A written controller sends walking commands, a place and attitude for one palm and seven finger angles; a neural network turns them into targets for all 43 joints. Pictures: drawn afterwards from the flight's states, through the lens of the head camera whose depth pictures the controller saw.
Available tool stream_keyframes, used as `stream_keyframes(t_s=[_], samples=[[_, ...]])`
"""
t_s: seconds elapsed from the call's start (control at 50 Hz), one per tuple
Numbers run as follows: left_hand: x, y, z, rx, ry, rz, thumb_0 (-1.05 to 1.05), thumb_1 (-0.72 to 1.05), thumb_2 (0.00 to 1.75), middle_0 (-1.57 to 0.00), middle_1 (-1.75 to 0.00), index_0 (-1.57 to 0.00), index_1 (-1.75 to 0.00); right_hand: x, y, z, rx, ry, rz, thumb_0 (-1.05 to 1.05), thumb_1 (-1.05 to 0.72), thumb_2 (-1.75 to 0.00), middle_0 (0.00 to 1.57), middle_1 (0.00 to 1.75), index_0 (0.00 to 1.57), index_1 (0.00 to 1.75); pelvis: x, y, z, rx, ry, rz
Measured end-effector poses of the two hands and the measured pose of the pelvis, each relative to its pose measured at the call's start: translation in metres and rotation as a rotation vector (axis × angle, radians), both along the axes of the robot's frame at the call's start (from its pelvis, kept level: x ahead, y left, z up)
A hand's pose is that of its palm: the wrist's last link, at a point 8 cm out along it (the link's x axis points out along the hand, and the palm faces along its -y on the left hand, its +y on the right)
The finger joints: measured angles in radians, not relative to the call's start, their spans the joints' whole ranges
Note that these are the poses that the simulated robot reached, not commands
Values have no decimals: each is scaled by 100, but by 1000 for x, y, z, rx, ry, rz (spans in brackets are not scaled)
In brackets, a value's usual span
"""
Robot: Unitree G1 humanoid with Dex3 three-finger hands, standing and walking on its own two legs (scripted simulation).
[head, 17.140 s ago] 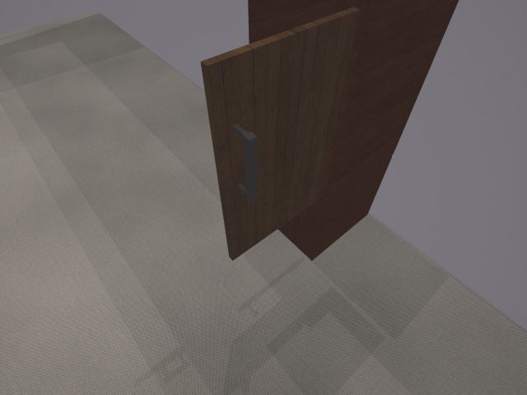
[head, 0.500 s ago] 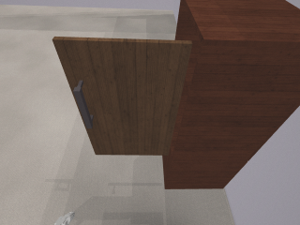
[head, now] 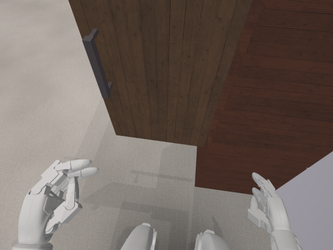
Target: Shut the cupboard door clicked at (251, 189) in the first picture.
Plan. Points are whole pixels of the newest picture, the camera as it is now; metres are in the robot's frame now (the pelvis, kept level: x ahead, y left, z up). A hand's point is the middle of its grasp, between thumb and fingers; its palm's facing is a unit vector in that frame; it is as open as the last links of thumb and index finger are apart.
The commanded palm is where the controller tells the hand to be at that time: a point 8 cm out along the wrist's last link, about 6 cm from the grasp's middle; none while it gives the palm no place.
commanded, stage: raise the hand and make a fist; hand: left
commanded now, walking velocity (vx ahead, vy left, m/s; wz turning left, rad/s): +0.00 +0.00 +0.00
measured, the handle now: (101, 66) +0.50 +0.25 +0.13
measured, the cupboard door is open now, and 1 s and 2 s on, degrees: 89 89 89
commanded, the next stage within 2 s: bring the fist close to the handle in 1.32 s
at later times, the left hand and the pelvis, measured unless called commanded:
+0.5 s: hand (92, 180) +0.23 +0.19 +0.08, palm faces -0.10 -0.99 -0.02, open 3.3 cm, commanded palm +0.21 +0.26 +0.10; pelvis +0.02 +0.03 +0.03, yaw -2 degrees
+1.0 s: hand (70, 146) +0.26 +0.22 +0.15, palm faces +0.04 -1.00 -0.06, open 3.1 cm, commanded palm +0.23 +0.27 +0.13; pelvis +0.03 +0.03 +0.05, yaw -1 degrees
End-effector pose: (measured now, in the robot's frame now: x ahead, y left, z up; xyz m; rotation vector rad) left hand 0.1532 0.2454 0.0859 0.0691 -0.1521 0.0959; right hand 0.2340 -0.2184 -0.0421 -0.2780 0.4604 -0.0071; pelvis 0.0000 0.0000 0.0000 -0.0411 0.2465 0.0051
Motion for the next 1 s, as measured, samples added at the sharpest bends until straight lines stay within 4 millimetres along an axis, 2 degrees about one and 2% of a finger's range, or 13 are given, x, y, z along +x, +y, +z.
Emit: stream_keyframes(t_s=[0.06, 0.1, 0.14, 0.2, 0.3, 0.36, 0.48, 0.54, 0.62, 0.7, 0.82, 0.94, 1.0], samples=[[35, -19, 4, 2, -2, -159, 1, 91, 90, -62, -77, -62, -77, -14, 14, -17, 68, 55, -32, 2, -90, -90, 20, 30, 20, 30, -2, 1, -1, 3, 5, -8], [54, -28, -8, -15, 122, -243, 1, 91, 90, -66, -81, -66, -81, -30, 18, -22, 108, 108, -76, 2, -90, -90, 20, 30, 20, 30, -1, 2, 4, 11, 4, -18], [64, -30, -18, -45, 264, -264, 1, 90, 90, -70, -85, -70, -85, -46, 19, -22, 133, 159, -126, 2, -90, -90, 20, 30, 20, 30, 3, 3, 11, 21, -2, -28], [62, -17, -17, -78, 356, -164, 1, 90, 90, -75, -91, -75, -91, -68, 13, -16, 131, 217, -194, 2, -90, -90, 20, 30, 21, 30, 11, 6, 23, 28, -13, -43], [45, 17, 12, -32, 224, 35, 2, 90, 90, -84, -101, -84, -100, -86, -2, -7, 52, 268, -213, 2, -90, -90, 20, 30, 20, 30, 20, 12, 31, 23, -16, -37], [42, 19, 14, -16, 159, 10, 1, 91, 90, -90, -107, -90, -106, -84, -10, -6, -2, 266, -186, 2, -90, -90, 20, 30, 20, 30, 18, 17, 28, 12, -12, -23], [56, -4, -2, -42, 225, -187, 1, 91, 90, -101, -119, -101, -119, -67, -10, 9, -34, 186, -195, 2, -90, -90, 20, 30, 20, 30, 17, 26, 28, 4, -19, -28], [63, 1, 11, -29, 207, -169, 1, 90, 90, -107, -125, -107, -125, -56, -2, 21, -14, 136, -199, 2, -90, -90, 20, 30, 20, 30, 20, 28, 33, 4, -35, -34], [66, 20, 37, -25, 128, -56, 2, 90, 90, -114, -133, -114, -133, -43, 15, 32, 27, 101, -168, 2, -90, -90, 20, 30, 20, 30, 25, 31, 40, 2, -54, -33], [68, 24, 39, -27, 141, -38, 1, 90, 90, -121, -140, -121, -140, -36, 30, 34, 48, 100, -114, 2, -90, -90, 20, 30, 20, 30, 26, 33, 43, -2, -66, -23], [74, 13, 26, -25, 236, -129, 1, 90, 90, -127, -147, -127, -146, -40, 34, 33, 43, 124, -96, 2, -90, -90, 20, 30, 20, 30, 27, 34, 47, -2, -79, -22], [83, 27, 57, -6, 110, -64, 2, 90, 90, -129, -149, -129, -149, -50, 28, 33, 40, 152, -118, 2, -90, -90, 20, 30, 20, 30, 30, 31, 52, 1, -97, -25], [88, 28, 61, -13, 98, -60, 1, 90, 90, -129, -149, -129, -149, -55, 23, 31, 41, 166, -125, 2, -90, -90, 20, 30, 20, 30, 30, 30, 54, 1, -101, -22]])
